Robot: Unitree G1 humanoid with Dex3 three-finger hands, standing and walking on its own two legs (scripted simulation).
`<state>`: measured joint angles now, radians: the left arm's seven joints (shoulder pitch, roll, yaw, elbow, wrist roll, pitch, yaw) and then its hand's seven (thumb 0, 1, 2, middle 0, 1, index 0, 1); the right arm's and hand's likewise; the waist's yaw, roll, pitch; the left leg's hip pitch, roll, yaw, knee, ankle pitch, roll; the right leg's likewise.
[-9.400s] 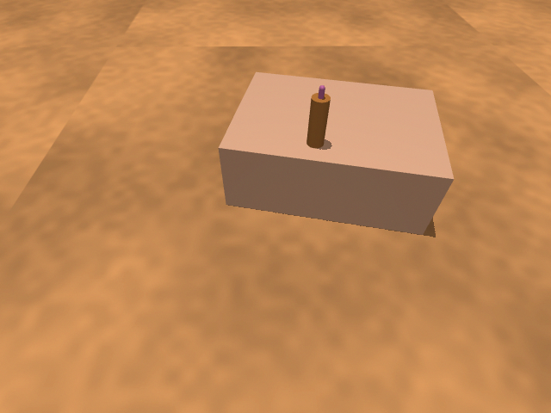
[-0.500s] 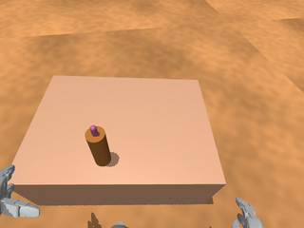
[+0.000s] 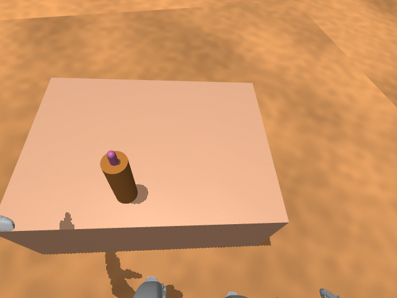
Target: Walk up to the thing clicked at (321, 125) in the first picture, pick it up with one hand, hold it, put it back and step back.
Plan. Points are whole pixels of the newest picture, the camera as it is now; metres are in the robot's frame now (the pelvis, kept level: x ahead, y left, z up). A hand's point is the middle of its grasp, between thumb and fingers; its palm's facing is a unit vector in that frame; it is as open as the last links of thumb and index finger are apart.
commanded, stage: go down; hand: left
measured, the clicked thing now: (119, 176) +0.48 +0.23 -0.22
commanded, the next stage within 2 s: none
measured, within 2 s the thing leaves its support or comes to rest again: neither
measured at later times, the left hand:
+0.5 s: hand out of the picture +0.35 +0.41 +0.03, palm faces +0.28 -0.95 -0.12, open 17.2 cm
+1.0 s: hand out of the picture +0.36 +0.42 +0.03, palm faces +0.28 -0.96 -0.10, open 17.4 cm
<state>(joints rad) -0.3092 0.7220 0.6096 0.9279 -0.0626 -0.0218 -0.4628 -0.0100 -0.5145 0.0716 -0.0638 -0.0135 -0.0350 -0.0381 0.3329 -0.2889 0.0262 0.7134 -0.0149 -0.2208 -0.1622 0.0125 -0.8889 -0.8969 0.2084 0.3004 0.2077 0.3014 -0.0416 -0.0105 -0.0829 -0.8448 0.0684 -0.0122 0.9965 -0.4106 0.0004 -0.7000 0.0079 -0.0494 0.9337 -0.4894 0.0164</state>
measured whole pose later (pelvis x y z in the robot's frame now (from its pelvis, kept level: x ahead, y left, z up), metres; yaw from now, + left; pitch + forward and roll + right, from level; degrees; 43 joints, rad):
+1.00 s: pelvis +0.01 +0.01 -0.01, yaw -1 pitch +18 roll -5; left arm -0.51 0.85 0.68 1.09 -0.09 -0.16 -0.53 -0.01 -0.50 0.04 -0.07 -0.02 -0.04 -0.04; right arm 0.32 -0.29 0.06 0.69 -0.03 -0.15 -0.15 0.01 -0.90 -0.90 0.21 0.30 0.21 0.30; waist -0.06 -0.02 -0.09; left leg -0.94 0.07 -0.03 1.04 -0.43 0.02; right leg -0.77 0.02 -0.06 0.94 -0.49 0.03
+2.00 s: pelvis +0.00 +0.01 -0.02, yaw -1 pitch +22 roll -6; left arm -0.65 0.95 0.75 1.17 -0.09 -0.20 -0.57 -0.01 -0.53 0.04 -0.07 -0.04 -0.05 -0.05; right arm 0.32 -0.30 0.10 0.68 -0.04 -0.13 -0.14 0.01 -0.89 -0.89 0.21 0.30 0.21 0.30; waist -0.10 -0.02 -0.08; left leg -1.06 0.08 -0.04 1.12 -0.45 0.01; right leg -0.89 0.02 -0.07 1.01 -0.51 0.03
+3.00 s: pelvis +0.00 +0.01 -0.03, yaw -1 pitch +23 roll -6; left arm -0.66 0.95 0.80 1.15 -0.15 -0.25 -0.60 -0.01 -0.52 0.03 -0.07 -0.04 -0.05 -0.05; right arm 0.28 -0.29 0.10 0.68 -0.04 -0.13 -0.15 0.01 -0.90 -0.89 0.21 0.30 0.21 0.30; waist -0.10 -0.02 -0.09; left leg -1.12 0.08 -0.05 1.17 -0.46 0.01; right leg -0.94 0.02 -0.08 1.07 -0.53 0.03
